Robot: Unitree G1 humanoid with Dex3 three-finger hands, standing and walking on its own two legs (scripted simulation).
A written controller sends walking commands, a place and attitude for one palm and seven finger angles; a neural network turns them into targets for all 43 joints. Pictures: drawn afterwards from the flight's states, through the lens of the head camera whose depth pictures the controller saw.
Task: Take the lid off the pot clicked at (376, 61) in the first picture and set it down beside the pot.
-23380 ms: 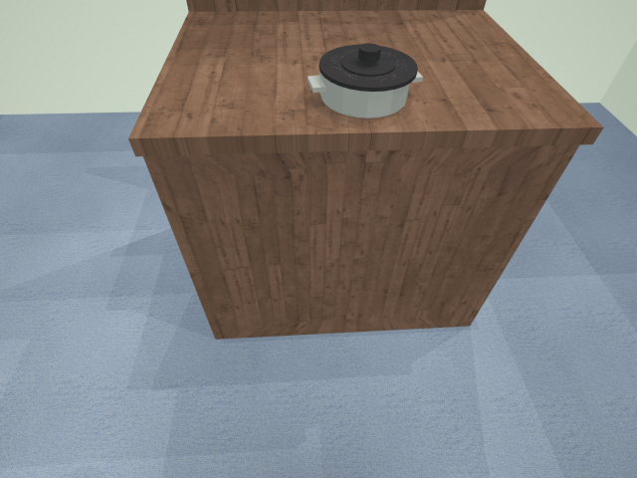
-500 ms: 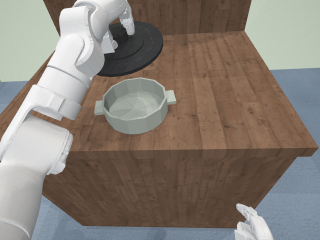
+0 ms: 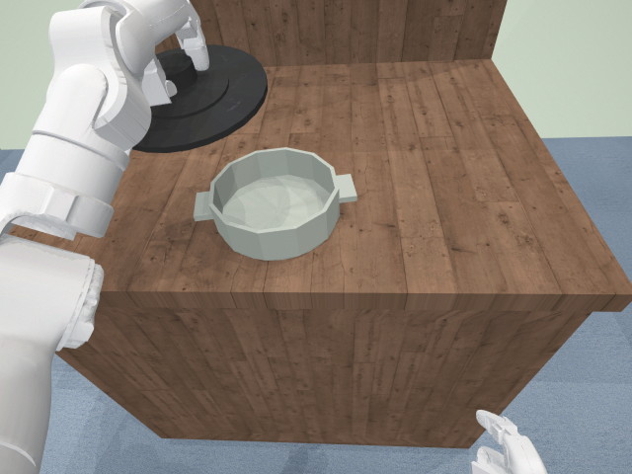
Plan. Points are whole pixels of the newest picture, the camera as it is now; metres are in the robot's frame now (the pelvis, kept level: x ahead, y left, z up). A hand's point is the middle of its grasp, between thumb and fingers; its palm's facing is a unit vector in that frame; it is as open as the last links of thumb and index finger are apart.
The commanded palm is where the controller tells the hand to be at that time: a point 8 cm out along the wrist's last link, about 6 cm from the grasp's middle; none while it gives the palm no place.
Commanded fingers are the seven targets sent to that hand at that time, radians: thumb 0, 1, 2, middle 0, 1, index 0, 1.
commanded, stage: move the lid sideways beside the pot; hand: left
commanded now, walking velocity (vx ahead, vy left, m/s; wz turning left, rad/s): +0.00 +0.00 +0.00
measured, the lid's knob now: (176, 71) +0.48 +0.17 +0.29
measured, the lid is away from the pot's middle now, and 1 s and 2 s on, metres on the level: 0.09 0.21 0.22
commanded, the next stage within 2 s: lower the lid onto the table in 1.42 s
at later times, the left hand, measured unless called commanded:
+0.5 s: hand (115, 72) +0.44 +0.22 +0.31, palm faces -0.06 -0.05 -1.00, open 7.5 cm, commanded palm +0.41 +0.23 +0.38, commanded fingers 0.00 0.48 1.24 -1.03 -0.79 -0.95 -0.73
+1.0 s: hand (59, 79) +0.44 +0.28 +0.31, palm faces -0.09 -0.03 -1.00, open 7.5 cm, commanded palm +0.41 +0.28 +0.38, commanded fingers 0.00 0.48 1.24 -1.03 -0.79 -0.95 -0.73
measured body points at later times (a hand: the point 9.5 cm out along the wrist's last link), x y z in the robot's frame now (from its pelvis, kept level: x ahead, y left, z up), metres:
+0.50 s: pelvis +0.00 +0.01 +0.00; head +0.01 -0.02 +0.45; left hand +0.44 +0.22 +0.36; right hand +0.14 -0.23 -0.12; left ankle +0.03 +0.05 -0.74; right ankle -0.01 -0.12 -0.74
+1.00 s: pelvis +0.00 +0.02 +0.00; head +0.03 +0.00 +0.45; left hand +0.44 +0.28 +0.36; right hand +0.13 -0.24 -0.12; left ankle +0.03 +0.05 -0.74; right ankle -0.01 -0.12 -0.74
